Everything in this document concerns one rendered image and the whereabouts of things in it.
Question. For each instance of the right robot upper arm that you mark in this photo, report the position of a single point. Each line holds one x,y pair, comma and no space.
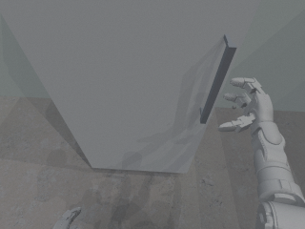
276,215

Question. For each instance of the fridge door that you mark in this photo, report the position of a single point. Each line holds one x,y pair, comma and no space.
129,76

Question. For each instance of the right robot forearm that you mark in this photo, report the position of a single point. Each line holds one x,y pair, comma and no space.
274,175

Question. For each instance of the robot left hand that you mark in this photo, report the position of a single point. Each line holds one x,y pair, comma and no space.
67,219

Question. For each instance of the handle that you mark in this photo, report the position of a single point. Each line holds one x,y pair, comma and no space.
223,67

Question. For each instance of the robot right hand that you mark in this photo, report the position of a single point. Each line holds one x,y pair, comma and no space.
261,106

